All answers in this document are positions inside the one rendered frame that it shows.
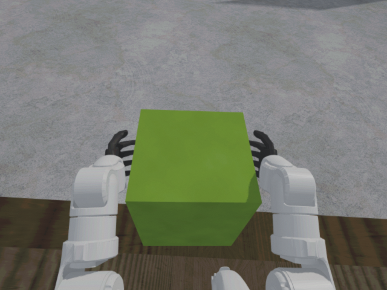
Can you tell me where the right robot thigh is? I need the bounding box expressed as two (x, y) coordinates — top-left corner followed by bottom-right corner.
(211, 270), (249, 290)

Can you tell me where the left robot upper arm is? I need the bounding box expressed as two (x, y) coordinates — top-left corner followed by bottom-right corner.
(57, 271), (124, 290)

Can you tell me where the left robot forearm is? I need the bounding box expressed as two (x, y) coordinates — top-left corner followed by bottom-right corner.
(54, 155), (126, 290)

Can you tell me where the right robot upper arm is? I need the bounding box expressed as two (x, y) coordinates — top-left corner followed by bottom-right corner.
(265, 267), (334, 290)

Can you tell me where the right robot hand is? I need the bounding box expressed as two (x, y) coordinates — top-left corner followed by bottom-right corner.
(249, 130), (278, 178)

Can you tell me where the right robot forearm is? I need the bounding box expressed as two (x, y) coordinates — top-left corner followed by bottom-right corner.
(259, 155), (336, 290)

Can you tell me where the left robot hand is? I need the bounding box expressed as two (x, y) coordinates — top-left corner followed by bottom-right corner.
(105, 130), (135, 176)

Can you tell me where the carton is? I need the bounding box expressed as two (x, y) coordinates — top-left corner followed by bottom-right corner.
(125, 109), (262, 246)

